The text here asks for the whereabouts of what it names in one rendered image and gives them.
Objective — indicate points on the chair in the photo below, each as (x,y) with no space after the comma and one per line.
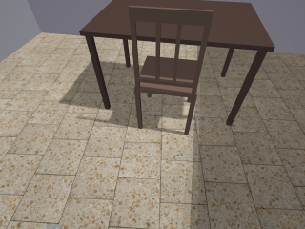
(164,75)

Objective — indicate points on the table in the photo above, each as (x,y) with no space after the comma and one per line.
(235,25)

